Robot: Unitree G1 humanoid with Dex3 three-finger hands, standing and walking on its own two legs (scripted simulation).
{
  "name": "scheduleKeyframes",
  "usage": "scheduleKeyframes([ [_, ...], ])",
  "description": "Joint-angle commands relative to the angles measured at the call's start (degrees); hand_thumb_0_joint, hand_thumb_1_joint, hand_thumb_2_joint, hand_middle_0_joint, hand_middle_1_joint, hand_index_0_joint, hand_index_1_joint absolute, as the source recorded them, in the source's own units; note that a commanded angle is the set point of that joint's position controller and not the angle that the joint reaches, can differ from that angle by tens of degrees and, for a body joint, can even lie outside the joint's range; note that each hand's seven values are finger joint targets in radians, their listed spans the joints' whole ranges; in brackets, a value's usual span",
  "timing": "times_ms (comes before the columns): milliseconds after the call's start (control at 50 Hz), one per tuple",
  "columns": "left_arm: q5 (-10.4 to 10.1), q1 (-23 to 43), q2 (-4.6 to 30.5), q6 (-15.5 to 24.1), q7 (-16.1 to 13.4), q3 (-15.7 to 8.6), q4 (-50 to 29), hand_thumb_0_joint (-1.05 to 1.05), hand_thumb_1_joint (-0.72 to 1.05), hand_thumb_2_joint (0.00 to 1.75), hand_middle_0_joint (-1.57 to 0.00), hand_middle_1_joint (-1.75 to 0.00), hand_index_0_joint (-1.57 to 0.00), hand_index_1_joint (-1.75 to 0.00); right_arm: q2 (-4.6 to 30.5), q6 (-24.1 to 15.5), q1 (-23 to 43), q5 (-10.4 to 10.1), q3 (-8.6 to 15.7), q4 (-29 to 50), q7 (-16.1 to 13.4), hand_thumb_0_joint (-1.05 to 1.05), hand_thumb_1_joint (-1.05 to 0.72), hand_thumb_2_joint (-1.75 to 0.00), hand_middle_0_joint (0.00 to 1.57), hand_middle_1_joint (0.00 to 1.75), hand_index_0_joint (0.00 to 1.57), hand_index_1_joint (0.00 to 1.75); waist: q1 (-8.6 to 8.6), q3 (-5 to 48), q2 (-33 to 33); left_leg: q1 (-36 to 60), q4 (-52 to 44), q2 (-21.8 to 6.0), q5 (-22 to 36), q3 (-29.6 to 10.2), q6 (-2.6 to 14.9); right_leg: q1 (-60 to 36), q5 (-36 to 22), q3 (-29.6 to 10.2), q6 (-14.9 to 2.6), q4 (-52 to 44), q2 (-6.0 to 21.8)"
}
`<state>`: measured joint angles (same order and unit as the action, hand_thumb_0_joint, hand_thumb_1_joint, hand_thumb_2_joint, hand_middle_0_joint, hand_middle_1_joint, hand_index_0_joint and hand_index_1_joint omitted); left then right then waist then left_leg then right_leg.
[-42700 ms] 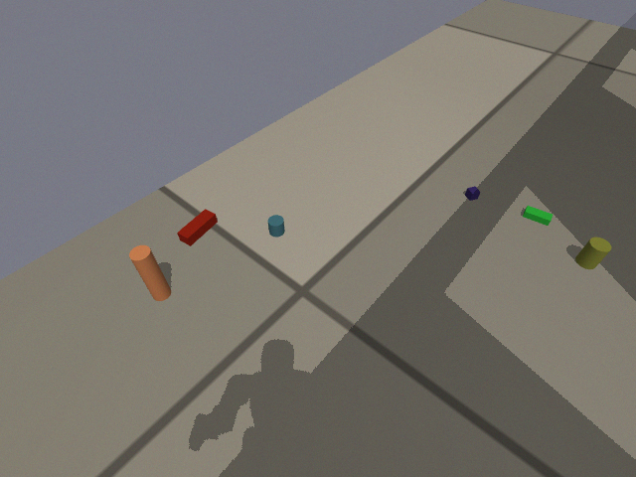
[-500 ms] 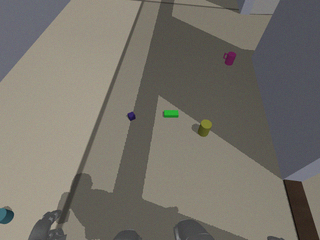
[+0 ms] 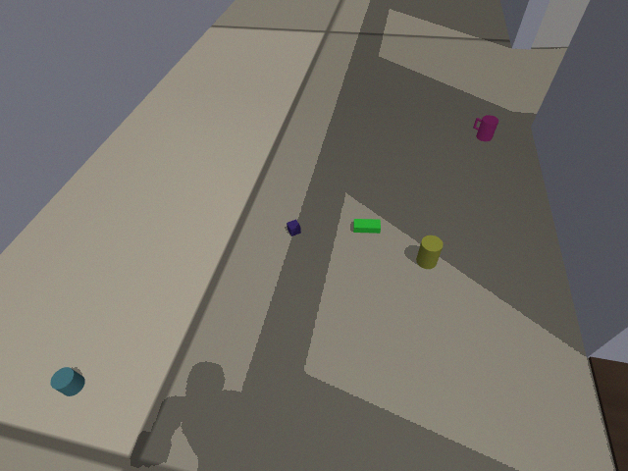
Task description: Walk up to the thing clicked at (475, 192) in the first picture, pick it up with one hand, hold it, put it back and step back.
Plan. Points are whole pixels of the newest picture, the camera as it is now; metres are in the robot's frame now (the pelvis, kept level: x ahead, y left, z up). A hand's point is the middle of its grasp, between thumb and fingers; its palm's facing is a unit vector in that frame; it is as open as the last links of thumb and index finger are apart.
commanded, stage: step back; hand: left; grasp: from above
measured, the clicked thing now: (293, 227) +1.12 +0.18 -0.73
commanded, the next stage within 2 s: stand in 0.84 s
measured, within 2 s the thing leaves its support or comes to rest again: neither
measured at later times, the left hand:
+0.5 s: hand out of the picture +0.09 +0.28 -0.14, palm faces +0.04 -0.93 -0.37, open 7.4 cm
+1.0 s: hand out of the picture +0.14 +0.28 -0.13, palm faces -0.01 -0.94 -0.34, open 7.4 cm
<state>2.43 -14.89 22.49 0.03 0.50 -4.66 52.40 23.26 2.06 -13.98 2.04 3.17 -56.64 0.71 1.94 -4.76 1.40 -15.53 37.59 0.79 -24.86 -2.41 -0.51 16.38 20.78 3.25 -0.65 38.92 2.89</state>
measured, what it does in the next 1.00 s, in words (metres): shifts its weight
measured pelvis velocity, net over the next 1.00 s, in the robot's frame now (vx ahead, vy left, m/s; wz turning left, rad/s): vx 0.05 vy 0.02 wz -0.01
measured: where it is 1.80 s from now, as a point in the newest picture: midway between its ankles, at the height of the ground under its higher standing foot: outside the picture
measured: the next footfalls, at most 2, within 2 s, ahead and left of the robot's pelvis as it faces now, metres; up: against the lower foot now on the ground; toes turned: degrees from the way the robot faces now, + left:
none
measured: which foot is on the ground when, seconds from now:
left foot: down 0.00-1.00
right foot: down 0.00-1.00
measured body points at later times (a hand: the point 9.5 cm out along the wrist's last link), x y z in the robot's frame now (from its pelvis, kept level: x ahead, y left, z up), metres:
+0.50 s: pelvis +0.03 +0.01 +0.00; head +0.05 +0.01 +0.45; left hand +0.09 +0.32 -0.12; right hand +0.12 -0.31 -0.12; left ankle +0.07 +0.14 -0.72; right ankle +0.02 -0.12 -0.72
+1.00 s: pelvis +0.05 +0.02 +0.02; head +0.06 +0.03 +0.47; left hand +0.14 +0.33 -0.11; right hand +0.17 -0.27 -0.10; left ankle +0.07 +0.14 -0.72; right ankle +0.02 -0.12 -0.72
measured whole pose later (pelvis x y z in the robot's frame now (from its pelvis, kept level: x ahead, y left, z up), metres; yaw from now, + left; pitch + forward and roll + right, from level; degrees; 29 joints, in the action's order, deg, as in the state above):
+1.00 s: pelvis +0.05 +0.02 +0.02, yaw -1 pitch -3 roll +0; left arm 0.5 -4.4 20.2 1.0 0.4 -0.7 64.0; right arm 19.0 -0.8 -0.5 0.3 0.5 -63.6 0.6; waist 0.8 -3.8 0.0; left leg -9.6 22.6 -1.3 -10.4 2.0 -0.2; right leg 4.9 13.6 1.4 2.1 21.1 2.5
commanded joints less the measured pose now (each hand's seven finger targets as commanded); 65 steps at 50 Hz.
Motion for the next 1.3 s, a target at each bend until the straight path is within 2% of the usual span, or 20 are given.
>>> scheduleKeyframes([
  [0,-1.22,4.78,8.1,1.22,-0.48,-0.63,-5.24,0.0,0.9,0.9,-0.2,-0.3,-0.2,-0.3,13.34,-4.38,-0.64,0.73,4.4,3.98,-0.81,0.0,-0.9,-0.9,0.2,0.3,0.2,0.3,-3.22,6.14,5.57,15.61,-19.82,-10.55,-2.33,-19.77,6.38,13.82,-0.06,-4.97,-1.64,1.42,1.23],
  [20,-1.62,7.91,11.22,1.21,-0.81,-1.79,-4.43,0.0,0.9,0.9,-0.2,-0.3,-0.2,-0.3,17.5,-4.2,-0.31,0.16,5.02,4.32,-0.55,0.0,-0.9,-0.9,0.2,0.3,0.2,0.3,-4.05,3.73,7.35,6.26,-23.38,-18.16,-15.9,-28.54,13.36,12.0,11.36,-1.48,-0.93,7.89,-1.99],
  [40,-1.31,7.78,13.03,1.41,-0.79,-2.08,-4.01,0.0,0.9,0.9,-0.2,-0.3,-0.2,-0.3,17.11,-4.37,1.1,0.11,5.09,4.91,-0.35,0.0,-0.9,-0.9,0.2,0.3,0.2,0.3,-3.8,1.09,5.23,2.53,-24.44,-19.39,-16.39,-28.59,15.47,10.79,12.26,-4.78,-1.13,12.08,-0.5],
  [120,-1.46,4.41,10.97,2.53,-0.07,-1.96,-1.38,0.0,0.9,0.9,-0.2,-0.3,-0.2,-0.3,13.08,-4.56,4.06,0.21,3.57,4.94,-0.44,0.0,-0.9,-0.9,0.2,0.3,0.2,0.3,-2.17,-0.04,7.26,1.88,-20.04,-13.29,-0.27,-17.02,11.55,7.11,6.57,-3.35,-0.78,3.53,-0.22],
  [180,-1.02,0.31,9.23,3.08,-0.56,-2.15,1.39,0.0,0.9,0.9,-0.2,-0.3,-0.2,-0.3,11.52,-3.34,7.24,-0.49,2.91,5.64,-0.11,0.0,-0.9,-0.9,0.2,0.3,0.2,0.3,0.68,2.37,7.12,-5.58,-12.81,-9.6,2.69,-9.04,7.87,-8.65,-2.03,1.08,-0.93,-11.13,-4.21],
  [200,-0.5,-0.59,10.43,3.38,-0.96,-2.66,2.07,0.0,0.9,0.9,-0.2,-0.3,-0.2,-0.3,9.0,-2.99,6.93,-0.95,2.04,5.78,-0.17,0.0,-0.9,-0.9,0.2,0.3,0.2,0.3,1.62,2.98,3.91,-10.35,-8.0,-7.52,2.73,-6.62,5.86,-15.23,-3.41,-1.14,-1.46,-13.89,-3.84],
  [220,0.13,-2.77,14.06,3.82,-1.52,-3.55,2.25,0.0,0.9,0.9,-0.2,-0.3,-0.2,-0.3,5.39,-2.98,7.02,-1.36,1.07,6.66,-0.28,0.0,-0.9,-0.9,0.2,0.3,0.2,0.3,2.87,3.34,-6.37,-18.61,4.04,-1.24,1.45,-3.06,3.0,-18.5,4.87,-19.42,-4.43,-20.53,6.48],
  [240,0.08,-2.17,18.25,3.94,-1.54,-4.28,1.94,0.0,0.9,0.9,-0.2,-0.3,-0.2,-0.3,6.39,-2.81,7.66,-1.04,1.34,6.91,-1.06,0.0,-0.9,-0.9,0.2,0.3,0.2,0.3,3.22,2.46,-11.18,-18.98,12.07,2.11,-8.9,-2.89,1.86,-12.84,12.18,-33.07,-10.51,-25.79,18.08],
  [260,0.07,1.91,18.9,4.03,-1.43,-4.38,0.07,0.0,0.9,0.9,-0.2,-0.3,-0.2,-0.3,9.42,-3.03,6.73,-0.7,2.23,6.04,-1.49,0.0,-0.9,-0.9,0.2,0.3,0.2,0.3,1.68,-0.47,-7.43,-16.93,16.88,-1.16,-9.53,-5.81,1.32,-6.51,10.07,-36.32,-15.56,-25.49,23.23],
  [320,-0.6,5.15,14.41,4.68,-1.61,-2.89,-0.48,0.0,0.9,0.9,-0.2,-0.3,-0.2,-0.3,8.44,-3.63,4.24,-0.8,2.13,3.94,-0.96,0.0,-0.9,-0.9,0.2,0.3,0.2,0.3,-0.64,-0.88,-5.34,-13.11,13.03,-3.15,-2.41,-5.3,1.17,-5.01,-4.9,-20.4,-10.77,-21.53,14.83],
  [380,-0.76,7.04,13.84,4.43,-1.38,-2.16,-0.56,0.0,0.9,0.9,-0.2,-0.3,-0.2,-0.3,7.07,-3.84,2.97,-0.67,1.81,2.59,-0.47,0.0,-0.9,-0.9,0.2,0.3,0.2,0.3,-1.16,3.44,-9.77,-5.06,2.62,-2.72,0.35,1.13,0.5,-5.19,-21.95,-11.61,-9.11,-16.44,11.52],
  [420,-1.41,8.52,13.38,3.64,-1.33,-1.65,-0.7,0.0,0.9,0.9,-0.2,-0.3,-0.2,-0.3,6.47,-4.02,2.81,-0.57,2.01,1.66,-0.67,0.0,-0.9,-0.9,0.2,0.3,0.2,0.3,-2.27,4.53,-9.0,2.54,-6.46,-1.19,8.64,4.3,0.53,-1.9,-27.53,-8.41,-7.28,-11.19,10.05],
  [460,-1.93,7.77,11.01,2.79,-1.4,-0.67,-0.95,0.0,0.9,0.9,-0.2,-0.3,-0.2,-0.3,7.58,-4.25,2.86,-0.18,2.37,0.86,-1.15,0.0,-0.9,-0.9,0.2,0.3,0.2,0.3,-2.5,6.76,-5.6,7.74,-11.13,-3.28,23.31,0.92,2.12,-0.84,-27.77,-5.96,-3.47,-5.52,6.61],
  [480,-2.45,7.05,8.9,2.38,-1.26,0.14,-1.04,0.0,0.9,0.9,-0.2,-0.3,-0.2,-0.3,9.87,-4.52,4.61,-0.04,2.39,1.52,-1.39,0.0,-0.9,-0.9,0.2,0.3,0.2,0.3,-1.52,8.13,0.52,6.68,-12.98,-10.26,25.25,-8.17,4.27,0.5,-17.64,-4.79,-0.9,-4.6,3.09],
  [500,-2.98,6.76,9.95,1.79,-1.33,-0.27,0.2,0.0,0.9,0.9,-0.2,-0.3,-0.2,-0.3,12.67,-4.41,8.52,-0.86,2.49,2.33,-1.28,0.0,-0.9,-0.9,0.2,0.3,0.2,0.3,-0.39,8.51,3.7,0.34,-14.27,-14.56,19.32,-12.41,9.02,-3.91,-2.29,-2.53,-0.13,-2.44,-0.82],
  [520,-2.55,7.26,9.82,1.54,-1.42,-0.09,1.31,0.0,0.9,0.9,-0.2,-0.3,-0.2,-0.3,12.72,-4.22,10.19,-0.97,2.36,2.06,-1.15,0.0,-0.9,-0.9,0.2,0.3,0.2,0.3,-0.47,7.44,3.84,-1.84,-15.27,-15.8,16.77,-13.41,10.04,-6.26,1.9,-2.74,-0.37,-4.07,-1.1],
  [620,-2.13,7.92,11.44,2.41,-1.19,0.09,4.34,0.0,0.9,0.9,-0.2,-0.3,-0.2,-0.3,9.28,-3.84,13.16,-1.13,0.71,-0.06,-1.19,0.0,-0.9,-0.9,0.2,0.3,0.2,0.3,-0.85,6.44,3.62,-0.53,-13.43,-8.63,17.43,-4.63,2.87,-8.7,-12.43,-6.5,-1.7,-12.94,2.98],
  [740,-2.14,9.76,10.74,2.38,-1.46,0.39,6.17,0.0,0.9,0.9,-0.2,-0.3,-0.2,-0.3,8.7,-4.04,13.82,-1.52,0.6,-2.32,-1.27,0.0,-0.9,-0.9,0.2,0.3,0.2,0.3,-1.2,11.35,1.36,8.28,-12.42,-9.38,33.81,-2.04,3.21,-10.52,-21.99,-5.14,-0.77,-14.29,3.75],
  [1060,-1.95,12.55,9.79,2.68,-0.91,2.08,8.98,0.0,0.9,0.9,-0.2,-0.3,-0.2,-0.3,8.3,-4.3,15.22,-1.58,0.11,-4.18,-0.56,0.0,-0.9,-0.9,0.2,0.3,0.2,0.3,-1.86,8.76,-0.62,11.79,-19.74,-8.74,28.02,-1.57,1.49,-12.42,-20.09,-6.36,0.43,-22.74,5.41],
  [1280,-1.85,12.02,10.11,2.29,-0.78,2.14,9.43,0.0,0.9,0.9,-0.2,-0.3,-0.2,-0.3,8.2,-3.91,13.53,-1.52,-0.39,-5.37,-0.46,0.0,-0.9,-0.9,0.2,0.3,0.2,0.3,-1.95,5.05,-0.93,9.1,-22.48,-8.31,18.7,-1.79,0.89,-10.05,-11.15,-6.61,0.16,-24.93,5.03],
])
